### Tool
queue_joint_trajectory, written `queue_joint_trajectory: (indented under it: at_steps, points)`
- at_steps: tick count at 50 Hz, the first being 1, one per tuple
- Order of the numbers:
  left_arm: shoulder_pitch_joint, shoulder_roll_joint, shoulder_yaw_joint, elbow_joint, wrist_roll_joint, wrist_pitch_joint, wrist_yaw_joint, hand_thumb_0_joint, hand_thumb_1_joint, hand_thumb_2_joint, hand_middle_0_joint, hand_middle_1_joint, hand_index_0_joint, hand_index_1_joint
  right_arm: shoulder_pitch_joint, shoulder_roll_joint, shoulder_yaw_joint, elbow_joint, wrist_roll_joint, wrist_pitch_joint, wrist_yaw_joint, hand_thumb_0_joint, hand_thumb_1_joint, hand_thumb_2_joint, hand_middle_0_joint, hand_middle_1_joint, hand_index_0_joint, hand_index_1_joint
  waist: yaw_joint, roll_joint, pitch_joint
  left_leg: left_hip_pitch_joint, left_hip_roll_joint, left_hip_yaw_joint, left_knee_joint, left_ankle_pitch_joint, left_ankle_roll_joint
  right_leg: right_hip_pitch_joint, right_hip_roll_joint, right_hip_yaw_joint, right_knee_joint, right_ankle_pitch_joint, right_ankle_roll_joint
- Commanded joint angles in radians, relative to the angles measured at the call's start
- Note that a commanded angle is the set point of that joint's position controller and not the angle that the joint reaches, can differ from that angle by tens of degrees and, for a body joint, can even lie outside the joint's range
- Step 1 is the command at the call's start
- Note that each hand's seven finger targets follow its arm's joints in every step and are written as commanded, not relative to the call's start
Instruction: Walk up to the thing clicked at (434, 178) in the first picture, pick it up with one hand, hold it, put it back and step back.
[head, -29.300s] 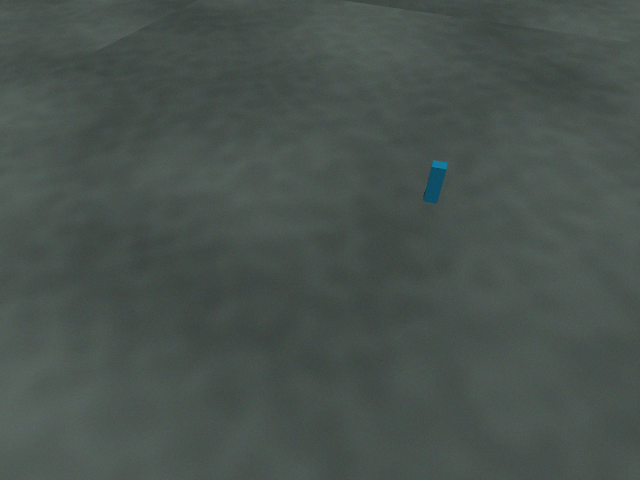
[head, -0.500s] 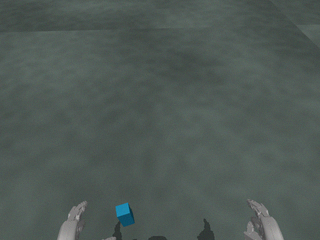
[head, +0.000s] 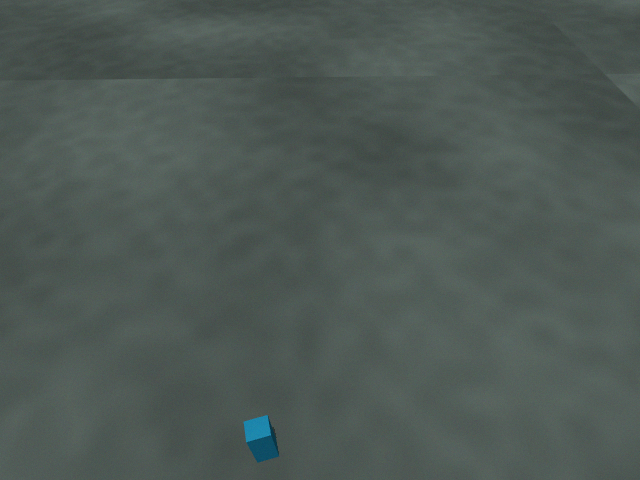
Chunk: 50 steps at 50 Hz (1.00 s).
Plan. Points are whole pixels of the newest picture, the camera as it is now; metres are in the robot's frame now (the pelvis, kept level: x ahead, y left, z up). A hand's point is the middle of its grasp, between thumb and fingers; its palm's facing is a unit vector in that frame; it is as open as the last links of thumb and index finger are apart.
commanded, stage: stand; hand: left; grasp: from the side
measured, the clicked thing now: (262, 440) +0.37 +0.20 -0.67
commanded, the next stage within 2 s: step back in 1.70 s
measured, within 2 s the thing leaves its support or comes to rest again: neither
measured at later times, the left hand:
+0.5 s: hand out of the picture +0.03 +0.25 -0.15, palm faces +0.00 -0.94 -0.35, open 7.3 cm
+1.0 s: hand out of the picture +0.07 +0.24 -0.15, palm faces -0.01 -0.94 -0.34, open 7.3 cm
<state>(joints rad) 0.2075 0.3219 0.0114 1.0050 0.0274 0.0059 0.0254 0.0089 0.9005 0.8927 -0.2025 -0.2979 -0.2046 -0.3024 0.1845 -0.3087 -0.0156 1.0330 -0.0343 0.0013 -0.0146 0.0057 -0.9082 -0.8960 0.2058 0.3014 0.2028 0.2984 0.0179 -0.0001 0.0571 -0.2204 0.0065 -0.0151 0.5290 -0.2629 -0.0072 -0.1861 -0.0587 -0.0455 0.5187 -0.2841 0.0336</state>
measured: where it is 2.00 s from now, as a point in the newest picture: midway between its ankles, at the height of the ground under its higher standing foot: outside the picture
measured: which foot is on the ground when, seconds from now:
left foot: down 0.00-1.00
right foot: down 0.00-1.00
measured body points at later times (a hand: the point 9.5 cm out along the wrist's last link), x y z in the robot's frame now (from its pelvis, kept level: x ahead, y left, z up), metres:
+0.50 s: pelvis -0.01 +0.00 +0.01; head -0.02 -0.01 +0.46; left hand +0.03 +0.29 -0.13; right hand +0.04 -0.30 -0.13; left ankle +0.02 +0.12 -0.73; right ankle +0.00 -0.14 -0.73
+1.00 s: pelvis +0.00 -0.01 +0.01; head +0.00 -0.01 +0.46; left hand +0.07 +0.29 -0.12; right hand +0.07 -0.30 -0.13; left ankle +0.02 +0.12 -0.73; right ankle +0.00 -0.14 -0.73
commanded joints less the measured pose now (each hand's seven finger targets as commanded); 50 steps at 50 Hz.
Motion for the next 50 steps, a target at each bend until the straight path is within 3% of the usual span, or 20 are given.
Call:
queue_joint_trajectory:
  at_steps: [1, 4, 11, 21, 25, 27, 29, 33, 40, 44, 50]
  points:
    - [-0.052, 0.197, 0.035, -0.009, 0.001, -0.031, 0.011, 0.000, 0.900, 0.900, -0.200, -0.300, -0.200, -0.301, -0.052, -0.197, -0.042, -0.028, 0.010, -0.023, -0.010, 0.000, -0.900, -0.900, 0.200, 0.300, 0.200, 0.300, -0.010, 0.007, -0.047, 0.035, 0.087, -0.091, -0.172, 0.143, 0.030, 0.037, -0.061, 0.065, -0.148, 0.106, -0.048]
    - [-0.073, 0.198, 0.031, 0.024, 0.000, -0.032, 0.008, 0.000, 0.900, 0.900, -0.200, -0.300, -0.200, -0.301, -0.052, -0.197, -0.039, 0.001, 0.010, -0.020, -0.008, 0.000, -0.900, -0.900, 0.200, 0.300, 0.200, 0.300, -0.014, 0.014, -0.024, 0.017, 0.085, -0.089, -0.204, 0.088, 0.025, 0.053, -0.065, 0.069, -0.181, 0.081, -0.045]
    - [-0.087, 0.203, 0.031, 0.076, 0.001, -0.039, 0.006, 0.000, 0.900, 0.900, -0.200, -0.300, -0.200, -0.301, -0.075, -0.192, -0.036, 0.035, 0.013, -0.020, -0.004, 0.000, -0.900, -0.900, 0.200, 0.300, 0.200, 0.300, -0.008, -0.002, -0.024, 0.050, 0.092, -0.090, -0.225, 0.124, 0.021, 0.069, -0.073, 0.069, -0.221, 0.100, -0.037]
    - [-0.098, 0.216, 0.033, 0.107, 0.000, -0.031, -0.003, 0.000, 0.900, 0.900, -0.200, -0.300, -0.200, -0.301, -0.079, -0.201, -0.035, 0.053, 0.012, -0.014, 0.000, 0.000, -0.900, -0.900, 0.200, 0.300, 0.200, 0.300, -0.008, 0.015, 0.012, 0.009, 0.091, -0.096, -0.259, -0.016, 0.019, 0.031, -0.064, 0.076, -0.246, -0.024, -0.037]
    - [-0.102, 0.214, 0.033, 0.109, -0.002, -0.035, -0.004, 0.000, 0.900, 0.900, -0.200, -0.300, -0.200, -0.301, -0.084, -0.212, -0.034, 0.053, 0.013, -0.018, 0.000, 0.000, -0.900, -0.900, 0.200, 0.300, 0.200, 0.300, -0.007, 0.018, -0.029, 0.032, 0.098, -0.093, -0.245, 0.041, 0.023, 0.060, -0.074, 0.082, -0.241, 0.046, -0.040]
    - [-0.104, 0.222, 0.032, 0.112, -0.002, -0.034, -0.005, 0.000, 0.900, 0.900, -0.200, -0.300, -0.200, -0.301, -0.084, -0.211, -0.031, 0.054, 0.015, -0.018, 0.001, 0.000, -0.900, -0.900, 0.200, 0.300, 0.200, 0.300, -0.009, 0.002, -0.016, 0.035, 0.094, -0.092, -0.248, 0.036, 0.018, 0.037, -0.068, 0.078, -0.244, 0.008, -0.038]
    - [-0.106, 0.220, 0.032, 0.110, -0.004, -0.037, -0.004, 0.000, 0.900, 0.900, -0.200, -0.300, -0.200, -0.301, -0.078, -0.212, -0.029, 0.057, 0.015, -0.019, 0.001, 0.000, -0.900, -0.900, 0.200, 0.300, 0.200, 0.300, -0.011, 0.007, -0.044, 0.060, 0.103, -0.087, -0.232, 0.095, 0.024, 0.053, -0.081, 0.090, -0.246, 0.078, -0.042]
    - [-0.112, 0.217, 0.028, 0.110, -0.008, -0.037, -0.004, 0.000, 0.900, 0.900, -0.200, -0.300, -0.200, -0.301, -0.073, -0.212, -0.024, 0.065, 0.015, -0.019, 0.001, 0.000, -0.900, -0.900, 0.200, 0.300, 0.200, 0.300, -0.014, 0.008, -0.040, 0.052, 0.103, -0.082, -0.238, 0.112, 0.020, 0.062, -0.078, 0.086, -0.245, 0.085, -0.041]
    - [-0.104, 0.216, 0.029, 0.119, -0.011, -0.036, -0.005, 0.000, 0.900, 0.900, -0.200, -0.300, -0.200, -0.301, -0.086, -0.221, -0.021, 0.072, 0.017, -0.024, -0.002, 0.000, -0.900, -0.900, 0.200, 0.300, 0.200, 0.300, -0.007, 0.011, -0.065, 0.083, 0.111, -0.076, -0.240, 0.192, 0.020, 0.090, -0.081, 0.079, -0.232, 0.188, -0.042]
    - [-0.111, 0.211, 0.029, 0.116, -0.011, -0.036, -0.007, 0.000, 0.900, 0.900, -0.200, -0.300, -0.200, -0.301, -0.087, -0.227, -0.021, 0.071, 0.019, -0.025, -0.002, 0.000, -0.900, -0.900, 0.200, 0.300, 0.200, 0.300, -0.011, 0.007, -0.057, 0.084, 0.112, -0.073, -0.246, 0.196, 0.018, 0.082, -0.078, 0.078, -0.242, 0.170, -0.037]
    - [-0.123, 0.216, 0.033, 0.111, -0.013, -0.037, -0.007, 0.000, 0.900, 0.900, -0.200, -0.300, -0.200, -0.301, -0.098, -0.227, -0.019, 0.069, 0.018, -0.027, -0.003, 0.000, -0.900, -0.900, 0.200, 0.300, 0.200, 0.300, -0.013, 0.007, -0.072, 0.101, 0.117, -0.069, -0.243, 0.240, 0.017, 0.098, -0.084, 0.078, -0.237, 0.225, -0.035]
